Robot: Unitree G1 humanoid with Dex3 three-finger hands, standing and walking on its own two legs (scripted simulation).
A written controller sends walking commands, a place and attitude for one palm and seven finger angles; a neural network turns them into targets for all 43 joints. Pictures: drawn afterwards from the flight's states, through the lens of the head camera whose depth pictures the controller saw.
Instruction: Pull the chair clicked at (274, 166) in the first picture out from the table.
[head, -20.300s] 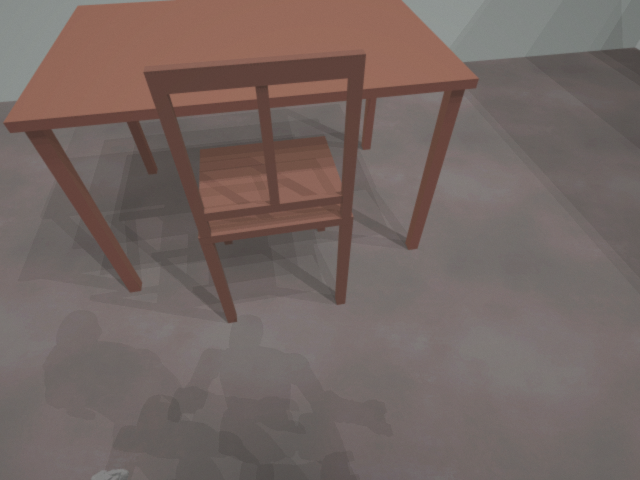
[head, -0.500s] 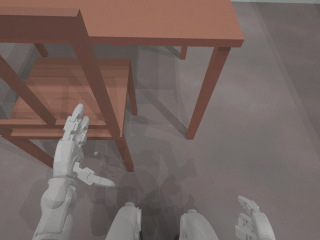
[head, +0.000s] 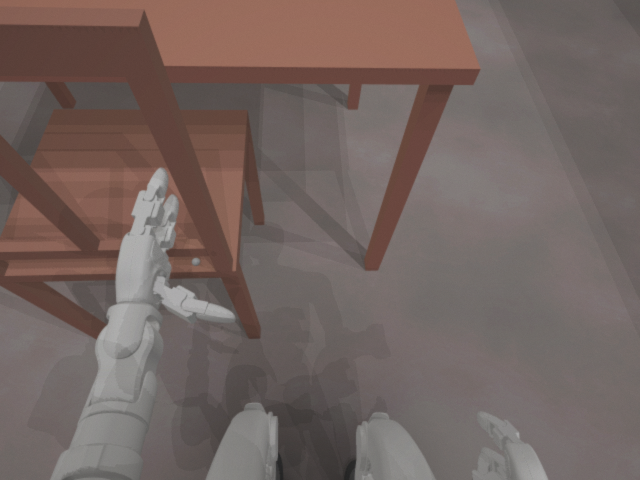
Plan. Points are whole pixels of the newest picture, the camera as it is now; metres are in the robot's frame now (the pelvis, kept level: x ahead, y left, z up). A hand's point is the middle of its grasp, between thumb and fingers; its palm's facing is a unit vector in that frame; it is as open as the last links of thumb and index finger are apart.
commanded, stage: push the fingers through the gap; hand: left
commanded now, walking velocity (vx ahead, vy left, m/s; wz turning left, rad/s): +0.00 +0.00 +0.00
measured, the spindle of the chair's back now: (27, 182) +0.46 +0.37 +0.06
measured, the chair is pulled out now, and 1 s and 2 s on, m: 0.00 0.00 0.01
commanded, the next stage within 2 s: hook a spindle and tug to test in 1.02 s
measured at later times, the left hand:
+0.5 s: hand (195, 229) +0.41 +0.17 +0.03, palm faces +0.04 -1.00 -0.03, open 16.9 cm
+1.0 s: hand (198, 220) +0.43 +0.17 +0.03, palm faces +0.05 -1.00 -0.03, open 16.9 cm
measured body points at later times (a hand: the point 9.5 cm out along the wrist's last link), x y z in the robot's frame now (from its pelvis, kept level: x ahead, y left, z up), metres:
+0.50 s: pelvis +0.00 +0.00 +0.00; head +0.12 +0.01 +0.43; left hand +0.40 +0.22 +0.03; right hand +0.11 -0.26 -0.12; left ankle +0.04 +0.10 -0.62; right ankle +0.01 -0.11 -0.62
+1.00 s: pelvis +0.00 +0.00 +0.00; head +0.13 +0.02 +0.43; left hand +0.42 +0.22 +0.03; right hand +0.08 -0.26 -0.12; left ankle +0.04 +0.10 -0.62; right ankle +0.01 -0.11 -0.62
